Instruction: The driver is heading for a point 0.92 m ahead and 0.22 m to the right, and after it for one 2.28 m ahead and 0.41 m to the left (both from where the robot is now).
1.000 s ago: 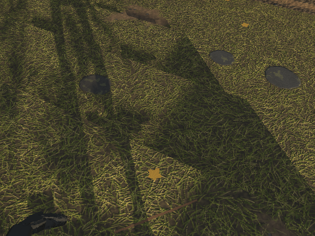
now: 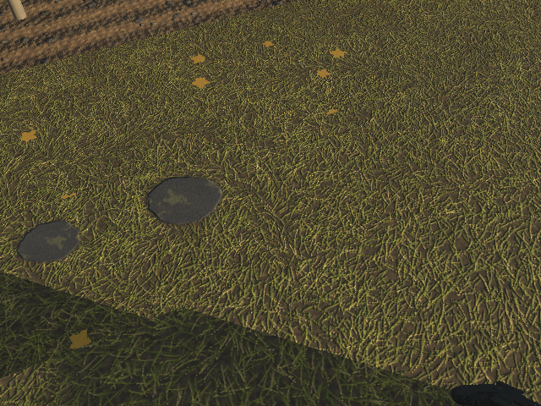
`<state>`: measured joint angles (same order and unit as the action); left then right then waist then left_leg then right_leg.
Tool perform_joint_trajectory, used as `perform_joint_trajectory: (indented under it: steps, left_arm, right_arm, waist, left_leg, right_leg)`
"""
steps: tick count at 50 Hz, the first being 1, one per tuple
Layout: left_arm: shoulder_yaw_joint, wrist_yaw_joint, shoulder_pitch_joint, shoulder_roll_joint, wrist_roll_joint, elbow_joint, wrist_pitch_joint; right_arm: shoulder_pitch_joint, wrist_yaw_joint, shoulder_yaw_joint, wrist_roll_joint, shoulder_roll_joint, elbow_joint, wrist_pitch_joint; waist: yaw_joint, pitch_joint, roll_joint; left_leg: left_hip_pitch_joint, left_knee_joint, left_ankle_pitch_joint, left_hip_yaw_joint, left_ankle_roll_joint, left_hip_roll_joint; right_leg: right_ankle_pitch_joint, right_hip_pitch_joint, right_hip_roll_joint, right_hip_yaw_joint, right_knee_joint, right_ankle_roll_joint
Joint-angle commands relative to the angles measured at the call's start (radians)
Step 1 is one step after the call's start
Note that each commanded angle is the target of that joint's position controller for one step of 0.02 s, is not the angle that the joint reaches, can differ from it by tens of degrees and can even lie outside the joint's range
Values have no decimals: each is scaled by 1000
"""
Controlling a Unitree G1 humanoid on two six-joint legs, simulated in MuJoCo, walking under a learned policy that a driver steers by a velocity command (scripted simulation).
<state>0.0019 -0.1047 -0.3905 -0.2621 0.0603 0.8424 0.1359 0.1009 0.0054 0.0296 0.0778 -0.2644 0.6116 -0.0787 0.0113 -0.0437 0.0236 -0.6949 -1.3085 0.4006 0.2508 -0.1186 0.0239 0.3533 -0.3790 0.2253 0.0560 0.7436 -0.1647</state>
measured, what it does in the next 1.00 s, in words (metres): goes down, turning right: left foot 0.17 m lower, then right foot 0.17 m higher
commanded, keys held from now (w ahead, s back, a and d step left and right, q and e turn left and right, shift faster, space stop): e+shift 0.20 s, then shift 0.80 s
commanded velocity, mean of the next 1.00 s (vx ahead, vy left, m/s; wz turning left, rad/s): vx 0.07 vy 0.00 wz -0.43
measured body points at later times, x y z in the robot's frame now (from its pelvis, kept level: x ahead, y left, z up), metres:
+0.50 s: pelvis +0.16 +0.08 -0.14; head +0.19 +0.09 +0.31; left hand +0.41 +0.21 -0.24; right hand +0.11 -0.16 -0.26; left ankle +0.25 +0.11 -0.87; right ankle +0.10 -0.05 -0.49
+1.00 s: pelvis +0.11 +0.04 -0.12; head +0.10 +0.01 +0.33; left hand +0.38 +0.12 -0.17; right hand +0.04 -0.23 -0.26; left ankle +0.24 +0.12 -0.86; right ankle +0.03 -0.03 -0.71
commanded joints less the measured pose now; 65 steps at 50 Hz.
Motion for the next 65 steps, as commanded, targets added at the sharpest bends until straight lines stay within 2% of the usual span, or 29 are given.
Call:
perform_joint_trajectory:
  steps: [1,2,3,6,9,11,12,13,14,15,17,18,19,21,25,35,39,41,43,46,47,48,49,50,51,52,55,60,65]
  left_arm:
    - [3,54,163,-70,3,-172,53]
    - [4,70,153,-70,5,-171,43]
    - [-70,118,160,-179,-92,-92,-39]
    - [-76,143,46,-161,-69,-112,-131]
    - [-84,167,37,-115,-22,-129,-173]
    - [-77,172,73,-96,-30,-151,-183]
    - [-44,185,0,28,-116,-156,-185]
    - [-33,175,38,54,-100,-144,-177]
    - [-20,155,-40,96,-103,-192,-177]
    - [-30,148,-125,38,-122,-207,-166]
    - [-53,158,5,-64,-103,-251,-162]
    - [-64,176,52,-95,-86,-264,-188]
    - [-66,184,119,-88,-76,-279,-213]
    - [-45,186,170,-2,-90,-321,-239]
    - [-10,186,220,89,-105,-396,-208]
    - [12,182,371,111,-99,-449,-201]
    - [34,170,416,136,-91,-466,-189]
    - [60,151,443,179,-80,-482,-186]
    - [59,141,357,146,-62,-449,-155]
    - [49,143,246,99,-51,-405,-139]
    - [43,139,219,83,-47,-387,-144]
    - [19,131,159,4,-56,-364,-149]
    - [-2,141,77,-72,-4,-356,-139]
    - [-17,152,56,-77,32,-341,-103]
    - [-37,146,122,-102,13,-322,-68]
    - [-7,164,122,-58,21,-279,-108]
    - [2,129,251,11,-31,-245,-137]
    - [-56,120,48,-75,-18,-123,-133]
    - [-84,138,-65,-100,-9,-40,-89]
  right_arm:
    - [171,-11,-19,16,-97,-35,13]
    - [164,-21,-13,21,-50,-37,7]
    - [115,3,-53,-42,-96,-34,53]
    - [16,13,-40,-51,-69,-87,82]
    - [4,15,-41,-77,-41,-68,25]
    - [145,27,-60,-113,-36,22,12]
    - [158,13,-93,-121,-47,17,22]
    - [330,10,-95,-107,-15,47,29]
    - [406,13,-96,-63,-67,79,18]
    - [377,15,-115,-56,-133,107,12]
    - [228,36,-128,-29,-197,72,23]
    - [108,52,-102,-43,-127,41,50]
    - [79,65,-73,-44,-74,44,76]
    - [86,57,-34,-58,-70,57,109]
    - [245,62,-5,-63,-52,94,129]
    - [345,95,-16,-60,-67,67,131]
    - [353,101,-36,-60,-93,67,138]
    - [341,104,-57,-84,-104,77,164]
    - [266,80,-98,-80,-199,55,158]
    - [346,45,-115,-117,-166,85,169]
    - [407,38,-112,-121,-123,109,172]
    - [458,30,-110,-101,-70,99,164]
    - [233,2,-121,-74,-86,16,136]
    - [43,-14,-147,-102,-136,-29,112]
    - [-11,-18,-145,-122,-100,-39,101]
    - [149,-16,-126,-52,-54,-16,98]
    - [266,35,-136,-33,-56,67,137]
    - [140,-11,-122,-41,-62,48,161]
    - [-24,-46,-130,-42,-74,1,120]
  waist:
    - [-105,98,80]
    - [-98,78,42]
    - [-133,98,-2]
    - [-3,81,-75]
    - [38,42,-95]
    - [9,43,-62]
    - [24,27,78]
    - [-84,139,57]
    - [-49,220,210]
    - [-5,305,218]
    - [9,315,61]
    - [46,243,-85]
    - [39,138,-151]
    - [22,23,-64]
    - [-22,54,86]
    - [-76,92,48]
    - [-84,98,48]
    - [-70,98,90]
    - [-22,126,164]
    - [-23,117,140]
    - [-32,71,48]
    - [-52,138,-197]
    - [67,19,-411]
    - [138,-37,-333]
    - [98,-34,-290]
    - [33,63,-228]
    - [-89,45,-193]
    - [-4,13,-119]
    - [70,-17,-126]
  left_leg:
    - [274,273,-421,-90,7,-14]
    - [404,374,-579,-110,35,-17]
    - [433,425,-693,-250,69,-97]
    - [276,599,-601,-188,64,-124]
    - [327,1002,-767,-102,40,-99]
    - [648,1259,-1095,-77,53,14]
    - [817,1300,-1262,0,28,158]
    - [1026,1056,-1420,-35,-14,181]
    - [1251,739,-1816,17,53,314]
    - [1307,674,-1722,171,190,435]
    - [1049,809,-1086,254,363,480]
    - [809,937,-657,260,408,462]
    - [574,996,-449,218,349,386]
    - [351,1018,-256,41,212,173]
    - [452,969,-410,-21,233,102]
    - [674,1009,-400,63,379,213]
    - [666,1062,-398,53,397,230]
    - [626,1125,-205,3,354,185]
    - [478,1153,-450,-47,371,214]
    - [422,1177,-549,-59,380,235]
    - [463,1108,-542,-84,348,205]
    - [389,920,-301,-193,260,83]
    - [52,810,-53,-158,227,-19]
    - [-117,642,166,105,237,-76]
    - [-231,457,217,191,211,-160]
    - [-117,353,196,168,201,-169]
    - [63,-14,-13,-40,138,-201]
    - [-98,-80,-177,-110,131,-117]
    - [-220,184,-298,-79,84,-51]
  right_leg:
    - [-487,-273,-135,248,-194,-82]
    - [-345,-360,-77,208,-120,-48]
    - [-464,-335,-85,302,-135,-71]
    - [-380,-96,-68,378,95,-58]
    - [-147,46,-35,423,275,-12]
    - [4,-69,-15,374,422,38]
    - [300,-249,9,338,610,100]
    - [456,-380,11,197,880,102]
    - [593,-626,44,160,1218,128]
    - [531,-793,-19,204,1477,168]
    - [335,-826,-84,148,1737,218]
    - [237,-762,-120,128,1696,240]
    - [152,-672,-124,116,1673,240]
    - [65,-629,-89,49,1679,242]
    - [71,-718,-75,44,1699,250]
    - [210,-743,-123,96,1614,267]
    - [278,-666,-177,54,1435,242]
    - [413,-553,-234,-59,1018,197]
    - [390,-312,-259,-84,976,145]
    - [445,-121,-206,-108,633,47]
    - [345,-180,-214,-27,408,-14]
    - [80,-134,-335,273,279,-122]
    - [45,-136,-474,664,-15,-286]
    - [-17,-105,-520,853,-151,-351]
    - [-205,-32,-544,842,-138,-337]
    - [-301,10,-526,714,-87,-246]
    - [-342,-222,-437,394,5,-111]
    - [399,-40,-393,376,-142,-66]
    - [422,193,-425,432,-230,-114]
